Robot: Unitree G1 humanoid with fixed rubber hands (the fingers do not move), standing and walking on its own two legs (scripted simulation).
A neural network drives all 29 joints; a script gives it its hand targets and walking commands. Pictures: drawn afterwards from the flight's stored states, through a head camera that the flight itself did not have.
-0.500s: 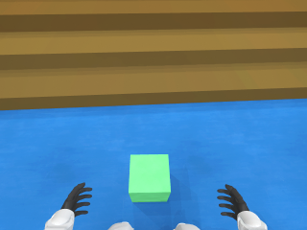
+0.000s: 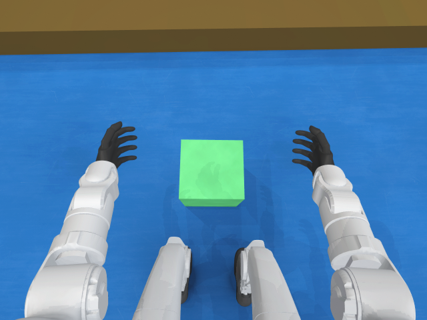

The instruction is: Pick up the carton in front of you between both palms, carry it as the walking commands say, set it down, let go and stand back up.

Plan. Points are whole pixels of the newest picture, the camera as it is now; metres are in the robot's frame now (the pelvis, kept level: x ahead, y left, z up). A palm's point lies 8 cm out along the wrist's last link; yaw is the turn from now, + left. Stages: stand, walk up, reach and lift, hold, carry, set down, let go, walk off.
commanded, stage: reach and lift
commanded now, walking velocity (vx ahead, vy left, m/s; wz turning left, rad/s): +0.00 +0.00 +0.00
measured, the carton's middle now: (211, 176) +0.46 +0.02 -0.55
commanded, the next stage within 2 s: none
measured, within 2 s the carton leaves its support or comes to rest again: leaves its support in 1.98 s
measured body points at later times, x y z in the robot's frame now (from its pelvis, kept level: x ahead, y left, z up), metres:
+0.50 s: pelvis -0.01 +0.00 -0.07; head +0.30 +0.00 +0.26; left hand +0.48 +0.21 -0.20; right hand +0.49 -0.18 -0.20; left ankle +0.06 +0.12 -0.64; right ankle +0.06 -0.12 -0.64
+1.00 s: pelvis -0.06 +0.00 -0.27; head +0.29 +0.00 +0.01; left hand +0.47 +0.21 -0.43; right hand +0.48 -0.17 -0.43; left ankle +0.06 +0.12 -0.64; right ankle +0.06 -0.13 -0.64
